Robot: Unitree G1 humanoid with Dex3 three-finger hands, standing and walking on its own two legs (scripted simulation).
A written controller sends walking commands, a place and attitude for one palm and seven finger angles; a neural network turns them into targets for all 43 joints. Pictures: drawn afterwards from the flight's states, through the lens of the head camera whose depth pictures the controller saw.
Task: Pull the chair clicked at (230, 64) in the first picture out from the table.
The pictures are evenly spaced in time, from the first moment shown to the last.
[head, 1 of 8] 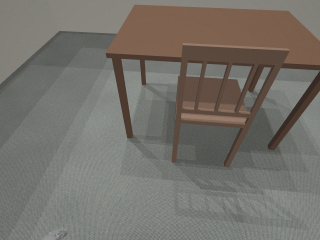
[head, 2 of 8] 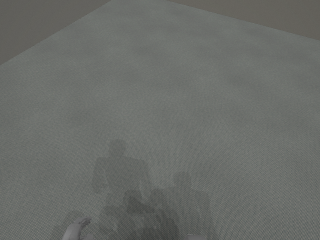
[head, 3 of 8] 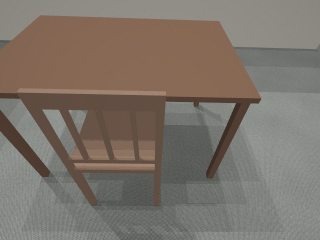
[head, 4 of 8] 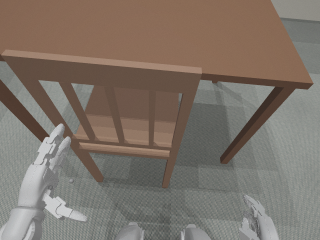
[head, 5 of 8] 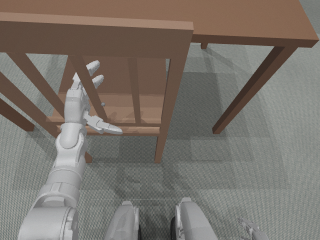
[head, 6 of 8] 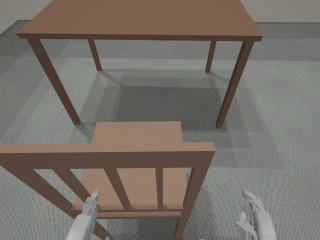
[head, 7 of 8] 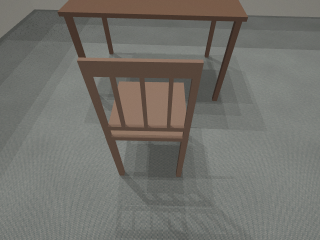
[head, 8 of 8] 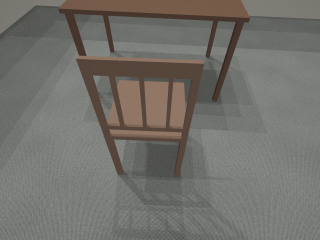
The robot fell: no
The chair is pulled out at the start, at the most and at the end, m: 0.00 0.57 0.57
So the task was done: yes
